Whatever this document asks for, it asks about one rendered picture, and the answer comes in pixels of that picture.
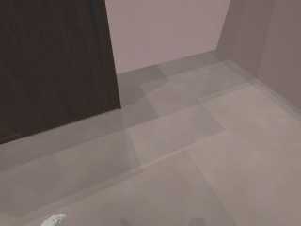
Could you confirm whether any wardrobe door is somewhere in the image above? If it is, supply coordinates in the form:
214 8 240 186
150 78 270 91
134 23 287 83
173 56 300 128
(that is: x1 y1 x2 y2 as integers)
0 109 20 138
0 0 119 135

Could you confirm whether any handle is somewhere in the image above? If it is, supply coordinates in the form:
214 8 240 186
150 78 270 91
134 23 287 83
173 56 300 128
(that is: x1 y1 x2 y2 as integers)
88 0 99 33

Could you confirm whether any robot left hand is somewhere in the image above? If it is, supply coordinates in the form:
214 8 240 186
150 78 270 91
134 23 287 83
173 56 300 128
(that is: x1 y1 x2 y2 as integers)
40 214 66 226

